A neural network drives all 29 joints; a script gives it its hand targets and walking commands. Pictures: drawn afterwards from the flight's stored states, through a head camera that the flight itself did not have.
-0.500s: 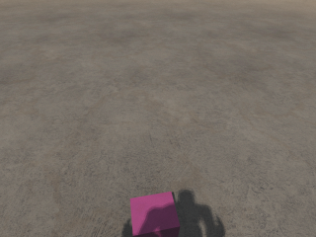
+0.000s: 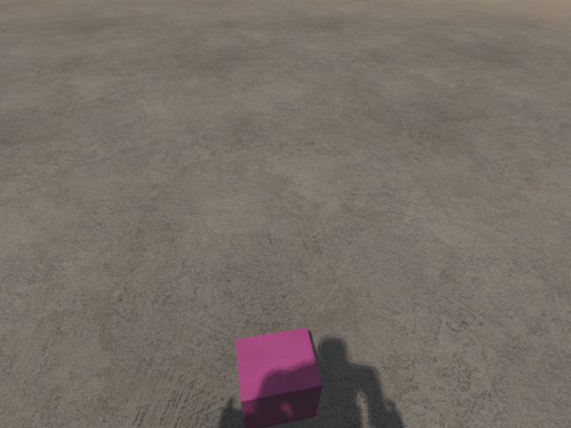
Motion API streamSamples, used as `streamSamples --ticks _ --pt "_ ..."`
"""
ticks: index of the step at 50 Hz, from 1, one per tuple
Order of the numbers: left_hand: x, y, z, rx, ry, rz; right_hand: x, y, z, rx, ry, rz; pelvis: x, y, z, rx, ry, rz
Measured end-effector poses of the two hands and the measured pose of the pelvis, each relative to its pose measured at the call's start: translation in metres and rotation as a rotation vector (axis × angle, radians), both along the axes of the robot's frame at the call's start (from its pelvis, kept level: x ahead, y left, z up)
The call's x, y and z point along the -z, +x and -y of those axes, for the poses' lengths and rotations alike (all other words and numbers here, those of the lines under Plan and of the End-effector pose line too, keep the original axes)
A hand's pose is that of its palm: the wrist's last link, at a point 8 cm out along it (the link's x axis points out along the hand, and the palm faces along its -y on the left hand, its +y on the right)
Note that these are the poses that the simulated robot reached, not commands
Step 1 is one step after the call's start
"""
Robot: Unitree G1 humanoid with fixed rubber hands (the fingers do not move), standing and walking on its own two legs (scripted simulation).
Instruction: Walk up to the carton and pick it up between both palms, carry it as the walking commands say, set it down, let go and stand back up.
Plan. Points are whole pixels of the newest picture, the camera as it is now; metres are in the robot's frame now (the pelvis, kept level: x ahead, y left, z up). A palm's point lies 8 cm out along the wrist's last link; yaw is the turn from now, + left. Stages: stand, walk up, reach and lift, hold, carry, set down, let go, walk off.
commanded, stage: stand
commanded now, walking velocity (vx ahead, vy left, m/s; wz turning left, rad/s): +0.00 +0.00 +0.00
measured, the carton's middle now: (276, 378) +0.47 +0.02 -0.65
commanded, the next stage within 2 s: none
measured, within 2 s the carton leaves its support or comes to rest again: neither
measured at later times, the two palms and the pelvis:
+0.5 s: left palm out of the picture -0.03 +0.29 -0.12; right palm out of the picture +0.01 -0.27 -0.11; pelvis -0.05 +0.01 +0.00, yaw +1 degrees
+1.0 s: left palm out of the picture -0.09 +0.29 -0.14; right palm out of the picture -0.18 -0.27 -0.15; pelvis -0.18 +0.01 -0.03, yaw +4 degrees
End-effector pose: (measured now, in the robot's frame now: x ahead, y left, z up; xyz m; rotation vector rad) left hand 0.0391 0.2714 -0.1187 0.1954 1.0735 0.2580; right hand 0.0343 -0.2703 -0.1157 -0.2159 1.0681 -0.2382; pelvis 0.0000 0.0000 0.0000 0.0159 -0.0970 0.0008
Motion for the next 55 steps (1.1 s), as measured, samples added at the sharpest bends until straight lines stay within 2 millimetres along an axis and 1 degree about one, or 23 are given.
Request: streamSamples --ticks 12,23,32,35,38,40,42,44,46,48,49,50,52,53,55 --pt "0.001 -0.037 -0.012 -0.019 0.014 -0.045 -0.002 -0.013 0.001 -0.024 -0.01 0.002 0.001 -0.021 -0.004 -0.004 -0.009 -0.004" --pt "0.0 -0.059 -0.017 -0.03 0.009 -0.044 -0.007 -0.025 0.001 -0.045 -0.023 0.007 0.001 -0.044 -0.008 -0.017 -0.02 -0.01" --pt "0.001 -0.086 -0.021 -0.037 0.015 -0.038 -0.009 -0.044 0.0 -0.051 -0.025 0.02 0.003 -0.07 -0.008 -0.026 -0.02 -0.007" --pt "0.001 -0.099 -0.02 -0.04 0.016 -0.031 -0.008 -0.052 0.001 -0.053 -0.023 0.027 0.004 -0.082 -0.006 -0.029 -0.016 -0.003" --pt "0.002 -0.115 -0.017 -0.044 0.013 -0.03 -0.008 -0.063 0.002 -0.052 -0.02 0.033 0.005 -0.096 -0.005 -0.03 -0.015 0.003" --pt "0.006 -0.127 -0.017 -0.049 0.012 -0.033 -0.007 -0.073 0.003 -0.052 -0.02 0.037 0.008 -0.109 -0.006 -0.034 -0.022 0.016" --pt "0.014 -0.136 -0.02 -0.054 0.015 -0.035 -0.005 -0.091 0.003 -0.042 -0.025 0.034 0.013 -0.122 -0.009 -0.043 -0.036 0.039" --pt "0.024 -0.135 -0.026 -0.043 0.024 -0.026 0.003 -0.121 0.004 -0.022 -0.039 0.024 0.023 -0.135 -0.011 -0.054 -0.058 0.044" --pt "0.033 -0.129 -0.03 -0.019 0.035 0.006 0.019 -0.16 0.002 0.004 -0.042 -0.036 0.035 -0.151 -0.011 -0.07 -0.061 0.039" --pt "0.03 -0.127 -0.026 -0.007 0.026 0.053 0.028 -0.196 -0.001 0.031 -0.032 -0.116 0.037 -0.164 -0.009 -0.065 -0.036 0.045" --pt "0.026 -0.129 -0.024 -0.007 0.017 0.08 0.03 -0.209 -0.002 0.035 -0.029 -0.142 0.035 -0.17 -0.007 -0.063 -0.027 0.046" --pt "0.022 -0.134 -0.022 -0.009 0.011 0.101 0.03 -0.216 -0.002 0.034 -0.026 -0.155 0.033 -0.176 -0.006 -0.06 -0.02 0.044" --pt "0.014 -0.152 -0.017 -0.019 -0.001 0.112 0.027 -0.221 -0.002 0.026 -0.021 -0.139 0.027 -0.187 -0.003 -0.057 -0.012 0.034" --pt "0.011 -0.165 -0.014 -0.026 -0.003 0.105 0.025 -0.219 -0.001 0.018 -0.019 -0.117 0.025 -0.192 -0.001 -0.057 -0.011 0.028" --pt "0.011 -0.198 -0.011 -0.042 0.014 0.07 0.023 -0.214 0.004 0.001 -0.015 -0.06 0.023 -0.205 0.003 -0.056 -0.012 0.017"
